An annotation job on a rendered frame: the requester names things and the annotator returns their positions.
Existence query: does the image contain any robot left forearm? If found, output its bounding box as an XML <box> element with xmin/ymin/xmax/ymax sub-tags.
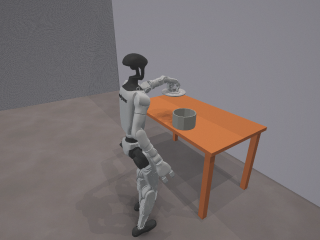
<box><xmin>147</xmin><ymin>75</ymin><xmax>170</xmax><ymax>90</ymax></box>

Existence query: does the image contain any robot right foot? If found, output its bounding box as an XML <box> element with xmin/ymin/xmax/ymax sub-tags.
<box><xmin>132</xmin><ymin>219</ymin><xmax>157</xmax><ymax>237</ymax></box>

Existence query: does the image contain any left robot upper arm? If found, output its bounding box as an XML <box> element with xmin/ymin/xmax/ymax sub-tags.
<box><xmin>123</xmin><ymin>80</ymin><xmax>151</xmax><ymax>94</ymax></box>

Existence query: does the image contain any robot left shin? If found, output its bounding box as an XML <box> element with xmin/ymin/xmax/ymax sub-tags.
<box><xmin>136</xmin><ymin>168</ymin><xmax>148</xmax><ymax>202</ymax></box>

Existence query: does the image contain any pot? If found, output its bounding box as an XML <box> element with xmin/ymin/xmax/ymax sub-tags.
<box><xmin>172</xmin><ymin>108</ymin><xmax>197</xmax><ymax>131</ymax></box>

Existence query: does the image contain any lid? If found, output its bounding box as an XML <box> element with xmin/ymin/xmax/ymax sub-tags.
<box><xmin>161</xmin><ymin>88</ymin><xmax>186</xmax><ymax>97</ymax></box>

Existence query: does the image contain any robot right forearm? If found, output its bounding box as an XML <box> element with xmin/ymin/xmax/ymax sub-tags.
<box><xmin>136</xmin><ymin>130</ymin><xmax>163</xmax><ymax>167</ymax></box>

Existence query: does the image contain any right robot upper arm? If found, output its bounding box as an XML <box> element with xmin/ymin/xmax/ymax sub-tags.
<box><xmin>131</xmin><ymin>91</ymin><xmax>151</xmax><ymax>140</ymax></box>

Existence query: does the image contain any robot left hand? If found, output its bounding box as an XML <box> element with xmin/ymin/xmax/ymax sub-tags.
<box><xmin>166</xmin><ymin>78</ymin><xmax>180</xmax><ymax>92</ymax></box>

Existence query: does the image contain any robot right hand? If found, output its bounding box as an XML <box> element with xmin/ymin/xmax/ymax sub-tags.
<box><xmin>156</xmin><ymin>161</ymin><xmax>175</xmax><ymax>184</ymax></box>

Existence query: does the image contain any table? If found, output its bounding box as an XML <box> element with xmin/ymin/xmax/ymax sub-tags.
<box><xmin>146</xmin><ymin>95</ymin><xmax>267</xmax><ymax>220</ymax></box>

